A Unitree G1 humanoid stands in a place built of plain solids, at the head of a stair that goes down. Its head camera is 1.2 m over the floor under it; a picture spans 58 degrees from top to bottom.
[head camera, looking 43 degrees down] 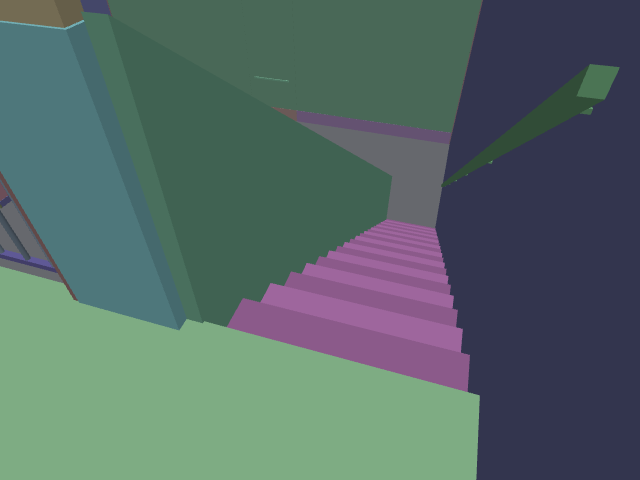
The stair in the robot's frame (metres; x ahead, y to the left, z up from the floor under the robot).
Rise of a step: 0.19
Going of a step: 0.26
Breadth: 0.90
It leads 17 degrees to the right of straight ahead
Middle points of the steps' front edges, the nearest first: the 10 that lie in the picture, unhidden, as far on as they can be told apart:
0.75 -0.04 0.00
1.00 -0.12 -0.18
1.25 -0.19 -0.37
1.50 -0.27 -0.56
1.75 -0.35 -0.75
2.00 -0.42 -0.94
2.25 -0.50 -1.13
2.50 -0.58 -1.32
2.75 -0.66 -1.51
3.00 -0.73 -1.70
